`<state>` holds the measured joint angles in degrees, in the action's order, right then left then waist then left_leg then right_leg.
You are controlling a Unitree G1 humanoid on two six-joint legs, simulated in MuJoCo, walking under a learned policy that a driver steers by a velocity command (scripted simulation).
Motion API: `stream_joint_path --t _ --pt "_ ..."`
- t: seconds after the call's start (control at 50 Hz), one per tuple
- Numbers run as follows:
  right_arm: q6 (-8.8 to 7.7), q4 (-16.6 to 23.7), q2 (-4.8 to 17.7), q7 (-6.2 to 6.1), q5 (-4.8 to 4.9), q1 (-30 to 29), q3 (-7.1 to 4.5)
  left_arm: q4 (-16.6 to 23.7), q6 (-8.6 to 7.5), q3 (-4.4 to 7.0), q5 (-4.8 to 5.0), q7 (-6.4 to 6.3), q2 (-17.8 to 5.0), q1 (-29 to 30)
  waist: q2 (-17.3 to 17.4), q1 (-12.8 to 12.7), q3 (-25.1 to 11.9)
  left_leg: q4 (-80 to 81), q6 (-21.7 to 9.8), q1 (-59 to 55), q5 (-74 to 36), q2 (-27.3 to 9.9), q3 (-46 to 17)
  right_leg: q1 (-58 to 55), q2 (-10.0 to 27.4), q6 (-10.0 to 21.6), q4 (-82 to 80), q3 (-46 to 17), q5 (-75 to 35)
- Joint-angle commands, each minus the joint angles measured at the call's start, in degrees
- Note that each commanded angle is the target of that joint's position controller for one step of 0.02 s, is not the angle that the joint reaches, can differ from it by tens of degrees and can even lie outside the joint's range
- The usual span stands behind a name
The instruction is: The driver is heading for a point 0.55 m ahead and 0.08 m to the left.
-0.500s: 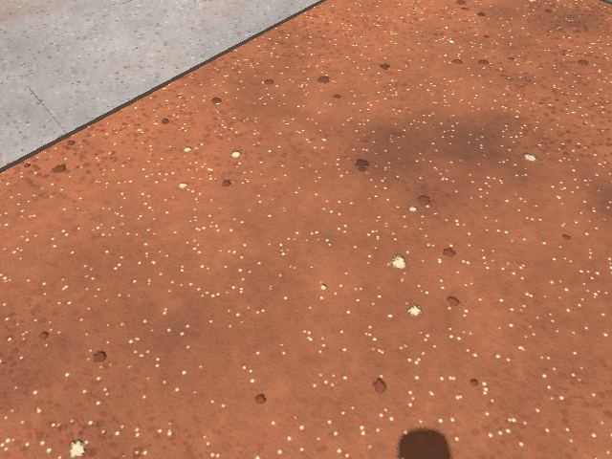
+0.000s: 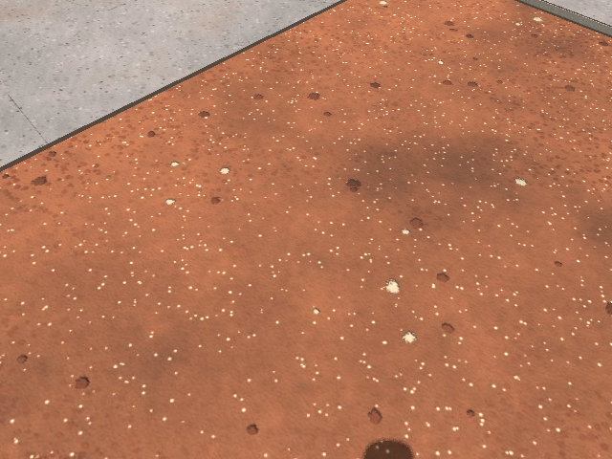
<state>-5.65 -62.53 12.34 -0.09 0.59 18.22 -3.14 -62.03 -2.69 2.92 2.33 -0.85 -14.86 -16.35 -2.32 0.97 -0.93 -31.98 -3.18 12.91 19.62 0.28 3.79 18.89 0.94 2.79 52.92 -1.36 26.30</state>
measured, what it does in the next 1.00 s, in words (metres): walks ahead: right foot, then left foot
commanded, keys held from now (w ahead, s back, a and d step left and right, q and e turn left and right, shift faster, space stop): w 0.38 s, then w+q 0.26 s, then no key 0.36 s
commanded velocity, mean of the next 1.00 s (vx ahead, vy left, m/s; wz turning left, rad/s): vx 0.38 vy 0.00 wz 0.13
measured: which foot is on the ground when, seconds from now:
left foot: down 0.00-0.42, up 0.44-0.86, down 0.88-1.00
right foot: up 0.00-0.38, down 0.40-0.90, up 0.92-1.00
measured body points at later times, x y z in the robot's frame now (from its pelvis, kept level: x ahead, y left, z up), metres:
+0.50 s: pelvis +0.26 -0.04 -0.01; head +0.30 -0.04 +0.44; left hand +0.42 +0.21 -0.12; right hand +0.23 -0.30 -0.15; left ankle +0.09 +0.10 -0.63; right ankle +0.35 -0.13 -0.73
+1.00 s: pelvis +0.50 +0.01 -0.01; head +0.54 +0.03 +0.44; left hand +0.50 +0.28 -0.16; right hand +0.69 -0.20 -0.12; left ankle +0.60 +0.11 -0.73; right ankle +0.41 -0.14 -0.66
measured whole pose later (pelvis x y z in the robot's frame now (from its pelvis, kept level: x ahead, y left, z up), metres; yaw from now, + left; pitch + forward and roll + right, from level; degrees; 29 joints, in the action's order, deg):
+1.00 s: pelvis +0.50 +0.01 -0.01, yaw +9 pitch +2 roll -1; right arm -3.6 -50.9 12.1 1.1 -0.6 4.4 -2.3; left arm -59.6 -2.7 2.3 1.0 -0.7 -14.5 -12.5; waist -0.8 -1.2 3.2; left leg -30.0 -3.5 26.1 5.6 0.8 2.7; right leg 18.1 1.6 -1.9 61.1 0.9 34.4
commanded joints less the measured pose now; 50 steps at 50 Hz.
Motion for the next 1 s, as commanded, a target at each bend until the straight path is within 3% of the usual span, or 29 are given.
stream_joint_path --t 0.02,0.06,0.12,0.18,0.28,0.32,0.34,0.36,0.38,0.4,0.42,0.44,0.46,0.48,0.5,0.52,0.56,0.6,0.66,0.72,0.76,0.82,0.86,0.88,0.9,0.92,0.94,0.96,1.0 --pt "-1.60 0.52 6.93 0.70 -0.33 6.24 -0.23 6.84 -3.25 0.38 0.54 0.74 -3.74 8.39 7.69 1.47 7.91 23.79 -9.89 -16.52 12.49 -19.80 -32.36 33.80 4.23 2.39 16.66 -2.69 -6.90" --pt "-1.29 1.55 4.90 1.00 -0.45 4.40 0.64 6.37 -3.42 1.25 -0.80 0.90 -5.08 8.61 6.80 0.42 7.49 24.27 -6.41 -14.28 -3.85 -15.46 -21.19 29.33 6.14 1.74 9.99 -1.73 -14.19" --pt "-0.51 0.70 5.06 0.07 -0.92 9.12 0.94 7.30 -2.68 0.94 -1.23 1.50 -2.24 11.52 7.43 1.35 6.31 24.13 -6.26 -14.37 -19.79 -12.58 -12.89 26.91 5.31 -0.46 3.04 1.51 -18.97" --pt "-0.03 1.38 6.92 -0.88 -0.95 9.74 0.72 10.73 -2.46 -0.07 -1.06 1.87 -0.13 19.89 6.58 2.75 7.83 25.75 -6.19 -10.77 -22.32 -11.34 -9.02 23.20 3.50 -1.64 -9.90 3.44 -24.91" --pt "0.24 0.43 7.70 -1.24 0.00 12.73 0.00 14.23 -2.66 -0.62 -0.46 3.19 -1.04 27.07 7.55 3.38 10.30 26.47 -6.39 -13.59 -23.95 -13.67 -6.80 19.26 1.97 -0.05 -20.13 4.30 -28.21" --pt "0.66 0.55 8.32 -1.31 0.15 11.80 -0.51 15.05 -3.06 -0.25 -0.45 3.74 -2.39 26.77 7.83 1.68 9.10 23.18 -5.57 -17.69 -31.99 -14.99 -5.81 17.07 1.27 1.71 -22.41 4.25 -25.96" --pt "0.89 0.91 9.09 -1.34 0.03 10.81 -0.83 14.84 -3.23 0.37 -0.52 3.83 -3.73 24.48 8.78 -0.13 6.79 19.75 -4.96 -19.25 -41.93 -15.35 -5.31 12.92 -0.07 2.67 -22.63 4.96 -24.38" --pt "1.28 1.25 9.89 -1.39 -0.11 9.93 -1.17 13.86 -3.26 1.31 -0.56 3.69 -5.50 19.88 10.29 -2.83 3.01 14.07 -4.31 -20.13 -53.51 -15.31 -4.64 6.22 -2.06 3.75 -21.98 6.25 -22.76" --pt "1.81 1.71 9.60 -1.38 -0.37 8.79 -1.09 11.00 -3.11 2.75 -0.38 3.32 -7.79 10.15 10.57 -7.64 -2.63 3.40 -2.96 -18.02 -60.20 -13.32 -2.88 -5.75 -3.84 5.37 -22.39 7.26 -22.92" --pt "1.83 2.97 8.50 -1.10 -0.79 7.74 -0.49 8.40 -2.81 3.97 -0.66 2.67 -10.50 -0.58 9.19 -12.05 -9.23 -11.35 -1.34 -5.49 -50.50 -11.21 -3.01 -24.37 2.14 8.06 -20.57 0.41 -21.98" --pt "0.85 3.96 0.25 -0.15 -0.60 14.85 1.75 6.96 -2.56 5.17 -2.17 2.25 -15.92 -8.74 -5.62 -8.90 -20.64 -36.62 2.66 18.03 -15.26 -0.52 -2.49 -47.55 19.66 17.70 -24.79 -28.32 -8.73" --pt "-0.91 2.77 1.27 0.23 0.91 13.35 1.55 6.50 -2.41 3.63 -2.23 2.24 -11.40 -8.21 -7.98 -9.52 -24.01 -47.26 1.44 23.85 11.43 2.51 -12.42 -45.96 23.20 18.17 -35.88 -43.22 -3.06" --pt "-1.75 5.33 6.37 0.19 2.83 6.63 -0.11 7.26 -2.79 2.67 -1.66 2.22 -8.37 -1.65 -6.55 -8.23 -12.52 -50.29 0.24 29.18 8.94 -1.13 -12.30 -36.33 21.09 14.29 -37.59 -33.40 -3.06" --pt "-1.91 6.61 7.52 -0.34 3.07 2.67 -0.45 8.51 -3.24 1.81 -1.59 2.24 -5.75 4.18 -2.30 -5.99 -6.17 -48.11 -0.43 27.99 3.20 -4.69 -10.37 -25.54 19.40 12.00 -39.15 -24.06 -7.70" --pt "-1.40 6.77 7.11 -1.05 2.29 1.09 -1.01 8.48 -3.88 1.13 -2.04 2.65 -3.30 7.70 0.67 -3.75 -2.16 -44.53 -0.55 24.94 -0.72 -6.86 -9.55 -16.49 17.12 10.05 -41.18 -17.14 -12.55" --pt "-0.27 6.37 5.80 -1.45 1.71 2.85 -1.43 8.12 -4.45 0.68 -2.64 2.90 -1.72 9.46 -0.92 -1.25 -0.74 -41.31 -0.84 20.51 -3.34 -8.73 -10.05 -10.74 14.72 8.18 -42.88 -11.09 -15.04" --pt "1.71 5.95 2.70 -1.51 1.86 5.18 -1.37 6.83 -4.61 0.72 -3.01 2.85 -1.26 8.97 -2.45 0.48 1.08 -38.74 -1.22 17.23 -4.18 -9.54 -9.93 -5.01 12.89 7.49 -45.42 -4.96 -16.85" --pt "2.68 7.70 2.94 -1.65 1.61 2.30 -1.66 5.90 -4.78 1.10 -3.18 2.16 -3.20 7.80 -2.21 1.01 3.47 -36.19 -0.67 20.80 -7.42 -9.88 -10.12 -3.44 12.86 8.08 -47.39 -1.09 -19.77" --pt "2.40 10.48 4.11 -1.19 0.69 -3.94 -2.01 5.23 -4.60 1.21 -3.56 0.86 -4.51 5.50 0.08 0.25 5.43 -27.26 0.72 26.51 -16.00 -9.18 -10.95 -5.60 12.49 8.35 -47.54 3.19 -27.58" --pt "1.42 12.72 1.96 0.13 -0.36 -10.10 -0.81 5.22 -3.97 0.96 -3.32 -0.04 -5.67 4.11 0.63 -0.89 5.52 -11.80 1.25 20.56 -23.98 -6.67 -4.71 -5.14 9.73 7.03 -44.87 9.61 -42.64" --pt "1.40 13.99 1.28 0.94 -0.57 -14.06 -0.13 4.19 -3.30 1.01 -2.59 -0.39 -6.88 0.79 1.22 -2.59 4.62 -6.62 1.43 18.93 -25.26 -5.32 -2.50 -9.19 10.72 7.15 -42.56 9.75 -46.40" --pt "1.63 15.42 3.28 1.73 -0.57 -15.02 -0.28 2.93 -1.71 1.41 -1.58 -0.49 -8.33 -1.09 -0.85 -2.11 2.75 -1.56 -0.13 18.24 -19.63 -3.46 -2.41 -17.83 13.44 6.17 -36.31 8.38 -52.07" --pt "1.31 14.08 6.58 1.95 -0.85 -8.86 -1.54 3.16 -0.84 1.74 -1.12 -0.66 -8.94 0.87 -1.61 2.12 -1.05 3.94 -2.21 10.07 -20.13 -0.72 -1.14 -20.46 12.48 3.86 -27.08 8.35 -56.90" --pt "1.06 12.61 9.93 1.64 -1.08 -4.43 -2.80 3.00 -0.60 1.56 -1.52 -0.53 -8.23 -0.77 0.94 3.80 -4.25 7.59 -3.52 1.82 -32.58 -0.32 -1.53 -19.13 9.09 1.39 -18.20 9.87 -53.66" --pt "1.28 11.79 15.02 0.90 -2.34 1.04 -3.80 4.10 -1.02 0.62 -3.38 -0.30 -5.89 -3.77 8.31 3.54 -12.51 0.44 -7.69 -16.16 -62.93 -10.71 -12.07 -6.91 5.11 -1.56 -3.07 10.81 -32.73" --pt "1.70 11.27 13.64 0.71 -2.53 1.07 -2.64 2.71 -1.31 -1.76 -3.37 0.70 1.08 -11.22 17.78 -0.19 -22.08 0.53 -19.67 -30.11 -74.06 -24.34 -29.05 6.64 -2.13 -4.77 14.35 6.00 12.94" --pt "1.95 11.50 9.11 1.21 -1.54 1.75 -1.40 1.40 -1.18 -0.51 -1.58 1.11 -2.88 -9.34 10.41 1.60 -25.27 3.55 -19.05 -26.56 -64.07 -22.18 -29.50 6.06 -0.64 -4.86 17.60 -3.22 15.24" --pt "1.96 12.22 8.63 1.15 -0.82 -3.42 -1.22 3.47 -0.78 -0.04 -0.19 0.90 -4.28 -3.32 9.33 1.22 -17.17 6.02 -16.34 -20.24 -54.55 -19.62 -23.64 10.58 1.23 -4.85 17.50 -2.28 13.21" --pt "1.90 13.34 6.38 0.60 -1.01 -11.45 -0.40 4.09 0.81 0.48 -1.23 -0.87 -4.32 1.79 4.81 -1.08 -7.51 11.13 -12.18 -5.05 -39.17 -15.89 -17.85 9.61 4.24 -5.17 10.99 -1.62 7.31"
